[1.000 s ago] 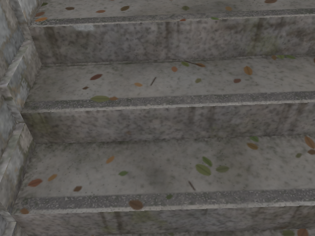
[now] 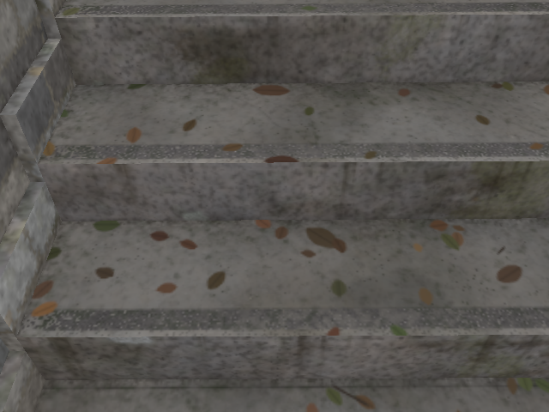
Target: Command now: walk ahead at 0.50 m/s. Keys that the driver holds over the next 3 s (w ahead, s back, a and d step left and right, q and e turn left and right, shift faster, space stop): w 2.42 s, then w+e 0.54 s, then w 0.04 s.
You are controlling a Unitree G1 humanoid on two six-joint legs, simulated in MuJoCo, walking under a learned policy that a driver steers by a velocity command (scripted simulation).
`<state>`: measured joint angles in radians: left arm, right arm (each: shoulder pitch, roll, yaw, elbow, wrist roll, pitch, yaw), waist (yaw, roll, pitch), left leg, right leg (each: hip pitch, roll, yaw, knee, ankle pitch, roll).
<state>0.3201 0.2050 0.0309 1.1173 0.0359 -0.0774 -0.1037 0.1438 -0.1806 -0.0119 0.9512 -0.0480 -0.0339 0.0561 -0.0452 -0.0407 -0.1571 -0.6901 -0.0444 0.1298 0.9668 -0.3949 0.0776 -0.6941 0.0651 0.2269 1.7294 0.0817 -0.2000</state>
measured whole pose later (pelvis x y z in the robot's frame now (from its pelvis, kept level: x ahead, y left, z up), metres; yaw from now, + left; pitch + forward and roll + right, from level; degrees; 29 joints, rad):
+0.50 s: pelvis +0.26 -0.07 +0.12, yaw -1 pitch +7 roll -2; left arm -0.04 0.13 -0.03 0.83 0.06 -0.03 -0.05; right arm 0.43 -0.15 -0.02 1.14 -0.04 -0.11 0.12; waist 0.00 0.05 -0.15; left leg -0.41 0.02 -0.17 1.15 -0.02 0.10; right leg -0.84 0.01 -0.16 1.22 -0.51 -0.10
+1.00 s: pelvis +0.51 -0.04 +0.25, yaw +0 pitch +7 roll +4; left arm 0.49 0.09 -0.04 1.18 0.06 -0.11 -0.12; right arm -0.11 -0.10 0.06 0.80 -0.04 0.03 0.09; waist 0.05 -0.07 -0.15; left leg -1.03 0.01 0.15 1.31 -0.41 0.11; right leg 0.02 -0.09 -0.09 0.21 -0.22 -0.08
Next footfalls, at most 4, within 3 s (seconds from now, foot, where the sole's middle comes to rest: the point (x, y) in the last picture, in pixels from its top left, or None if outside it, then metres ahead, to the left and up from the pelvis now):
0.38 right None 0.36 -0.15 -0.54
0.98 left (244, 278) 0.68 0.06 -0.37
1.56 right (349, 125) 0.96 -0.17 -0.20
2.18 left None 1.29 0.04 -0.04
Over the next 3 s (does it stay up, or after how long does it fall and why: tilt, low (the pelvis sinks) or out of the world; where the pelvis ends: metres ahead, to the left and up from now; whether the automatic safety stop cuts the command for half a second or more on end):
stays up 1.52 -0.15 0.73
